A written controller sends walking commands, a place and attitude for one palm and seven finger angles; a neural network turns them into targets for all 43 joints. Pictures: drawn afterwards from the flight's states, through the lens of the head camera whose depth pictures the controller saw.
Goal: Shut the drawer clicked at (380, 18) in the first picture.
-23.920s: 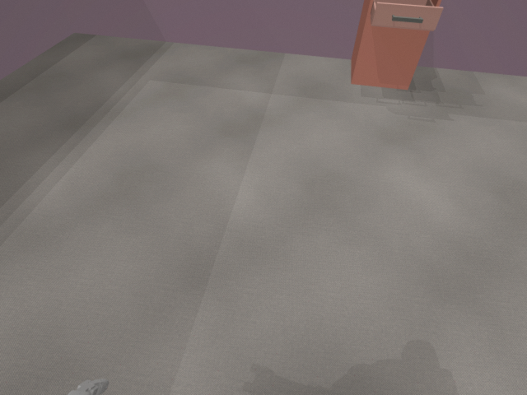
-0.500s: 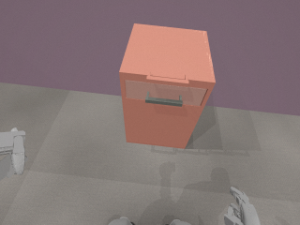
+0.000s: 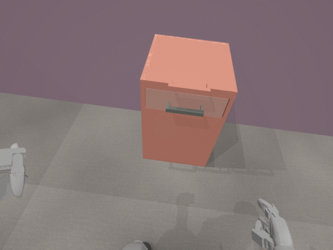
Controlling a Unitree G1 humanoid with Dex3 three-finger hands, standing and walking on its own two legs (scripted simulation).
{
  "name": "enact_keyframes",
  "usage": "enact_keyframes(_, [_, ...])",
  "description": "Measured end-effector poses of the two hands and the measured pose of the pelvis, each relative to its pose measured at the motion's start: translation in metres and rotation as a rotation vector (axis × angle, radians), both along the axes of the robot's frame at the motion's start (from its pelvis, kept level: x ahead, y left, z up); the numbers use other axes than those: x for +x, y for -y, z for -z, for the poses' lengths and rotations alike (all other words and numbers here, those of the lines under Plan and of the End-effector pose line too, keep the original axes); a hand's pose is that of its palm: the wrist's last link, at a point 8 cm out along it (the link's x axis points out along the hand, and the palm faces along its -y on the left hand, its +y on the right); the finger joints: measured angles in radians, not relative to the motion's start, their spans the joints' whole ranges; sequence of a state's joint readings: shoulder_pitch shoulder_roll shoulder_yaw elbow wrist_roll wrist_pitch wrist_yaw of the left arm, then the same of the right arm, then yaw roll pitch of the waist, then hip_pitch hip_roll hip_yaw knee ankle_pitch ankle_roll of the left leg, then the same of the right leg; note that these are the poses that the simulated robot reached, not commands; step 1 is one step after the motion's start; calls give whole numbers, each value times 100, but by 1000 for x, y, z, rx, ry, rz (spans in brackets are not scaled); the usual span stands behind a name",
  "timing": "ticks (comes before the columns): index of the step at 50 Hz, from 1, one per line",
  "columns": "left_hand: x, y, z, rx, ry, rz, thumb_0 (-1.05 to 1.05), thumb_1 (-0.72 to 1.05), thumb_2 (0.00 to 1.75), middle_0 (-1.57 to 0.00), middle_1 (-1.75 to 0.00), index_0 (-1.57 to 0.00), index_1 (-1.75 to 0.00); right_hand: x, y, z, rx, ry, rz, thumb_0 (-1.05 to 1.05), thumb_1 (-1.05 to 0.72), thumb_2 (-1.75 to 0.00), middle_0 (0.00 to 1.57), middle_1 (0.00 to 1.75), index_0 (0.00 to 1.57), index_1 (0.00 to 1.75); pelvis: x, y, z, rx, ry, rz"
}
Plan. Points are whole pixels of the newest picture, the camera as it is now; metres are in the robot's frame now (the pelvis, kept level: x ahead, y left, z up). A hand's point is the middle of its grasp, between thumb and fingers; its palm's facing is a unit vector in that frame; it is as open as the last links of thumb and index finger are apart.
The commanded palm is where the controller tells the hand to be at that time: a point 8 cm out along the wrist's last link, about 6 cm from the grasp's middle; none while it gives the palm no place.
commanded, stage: step back with the hand held close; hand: left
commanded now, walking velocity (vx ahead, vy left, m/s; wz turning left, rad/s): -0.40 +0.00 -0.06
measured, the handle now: (184, 108) +0.75 -0.08 -0.20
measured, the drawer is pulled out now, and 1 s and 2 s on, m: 0.00 0.00 0.00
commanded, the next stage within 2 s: stop stepping back and stand still in 0.14 s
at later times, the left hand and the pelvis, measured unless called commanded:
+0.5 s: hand out of the picture +0.06 +0.32 +0.18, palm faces +0.47 -0.85 -0.24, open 3.2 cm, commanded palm +0.01 +0.34 +0.19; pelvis -0.13 +0.07 -0.02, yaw -2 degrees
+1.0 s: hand out of the picture -0.02 +0.36 +0.17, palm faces +0.31 -0.89 -0.33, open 3.3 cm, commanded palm -0.09 +0.41 +0.19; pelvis -0.25 +0.14 -0.01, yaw -7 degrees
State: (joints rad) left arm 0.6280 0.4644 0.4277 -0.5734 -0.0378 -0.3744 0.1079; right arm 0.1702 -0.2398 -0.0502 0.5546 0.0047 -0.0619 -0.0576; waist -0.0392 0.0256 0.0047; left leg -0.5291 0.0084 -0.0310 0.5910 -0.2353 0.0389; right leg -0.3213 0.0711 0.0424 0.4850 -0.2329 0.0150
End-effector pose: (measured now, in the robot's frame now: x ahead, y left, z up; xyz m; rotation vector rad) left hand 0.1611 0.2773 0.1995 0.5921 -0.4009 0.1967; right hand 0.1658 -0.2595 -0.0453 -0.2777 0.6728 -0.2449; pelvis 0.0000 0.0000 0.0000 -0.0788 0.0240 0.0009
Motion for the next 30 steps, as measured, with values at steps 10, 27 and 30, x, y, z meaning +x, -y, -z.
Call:
enact_keyframes(10, [-49,-30,3,-54,39,-19,2,89,90,-141,-160,-141,-159,-72,-48,10,-7,-110,-57,1,-91,-90,20,30,20,29,-54,-21,-3,-64,-2,-70])
enact_keyframes(27, [-130,-94,26,-282,130,-137,1,89,90,-142,-160,-142,-160,-153,-117,15,36,43,-73,1,-91,-90,20,30,20,30,-150,-75,14,26,84,52])
enact_keyframes(30, [-129,-87,21,-270,37,-68,2,89,90,-141,-160,-141,-160,-187,-125,-1,59,47,-48,1,-91,-90,20,30,20,30,-173,-80,-1,23,93,72])
